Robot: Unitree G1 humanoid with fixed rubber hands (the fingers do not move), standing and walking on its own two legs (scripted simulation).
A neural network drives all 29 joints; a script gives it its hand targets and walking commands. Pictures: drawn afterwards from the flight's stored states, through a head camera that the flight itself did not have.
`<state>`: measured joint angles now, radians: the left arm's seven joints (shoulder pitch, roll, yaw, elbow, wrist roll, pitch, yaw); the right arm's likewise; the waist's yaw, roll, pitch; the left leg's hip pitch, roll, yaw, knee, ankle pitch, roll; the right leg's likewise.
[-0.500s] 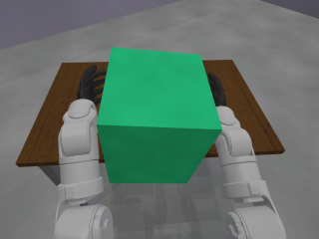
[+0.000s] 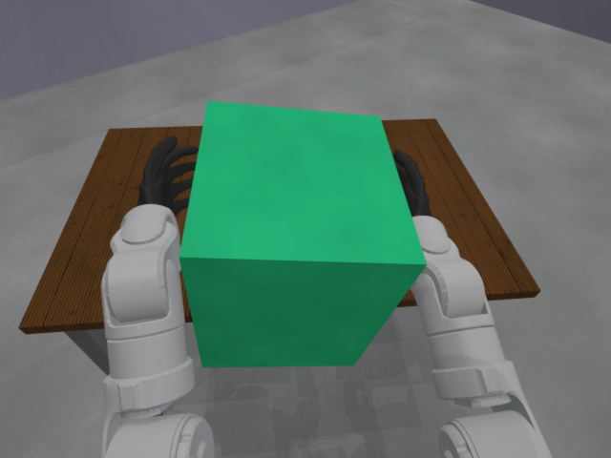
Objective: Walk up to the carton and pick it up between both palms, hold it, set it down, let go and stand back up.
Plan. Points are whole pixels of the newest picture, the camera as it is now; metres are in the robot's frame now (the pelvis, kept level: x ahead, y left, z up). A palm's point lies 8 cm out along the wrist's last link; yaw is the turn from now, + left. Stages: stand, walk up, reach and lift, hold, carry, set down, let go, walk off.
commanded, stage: hold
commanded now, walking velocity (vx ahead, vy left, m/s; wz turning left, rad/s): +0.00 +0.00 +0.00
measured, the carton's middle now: (288, 246) +0.33 +0.00 +0.12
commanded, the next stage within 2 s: none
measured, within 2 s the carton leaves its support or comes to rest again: neither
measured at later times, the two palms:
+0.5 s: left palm (160, 207) +0.35 +0.15 +0.18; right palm (410, 214) +0.35 -0.15 +0.15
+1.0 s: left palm (159, 207) +0.35 +0.15 +0.18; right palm (409, 215) +0.35 -0.15 +0.15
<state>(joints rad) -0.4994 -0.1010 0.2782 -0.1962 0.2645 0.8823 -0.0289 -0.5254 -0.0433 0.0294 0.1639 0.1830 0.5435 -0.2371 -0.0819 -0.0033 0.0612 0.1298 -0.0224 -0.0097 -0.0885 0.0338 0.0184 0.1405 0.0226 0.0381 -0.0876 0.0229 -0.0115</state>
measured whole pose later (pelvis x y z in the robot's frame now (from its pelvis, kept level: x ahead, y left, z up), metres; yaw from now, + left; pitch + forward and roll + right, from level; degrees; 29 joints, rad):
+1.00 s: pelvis +0.00 +0.00 +0.00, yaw +0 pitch -4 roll +0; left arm -0.50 -0.09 0.28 -0.18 0.26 0.87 -0.04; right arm -0.52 -0.04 0.03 0.16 0.18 0.54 -0.25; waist -0.08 0.00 0.05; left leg 0.12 -0.02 -0.01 -0.09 0.04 0.02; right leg 0.13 0.02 0.04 -0.09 0.02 -0.01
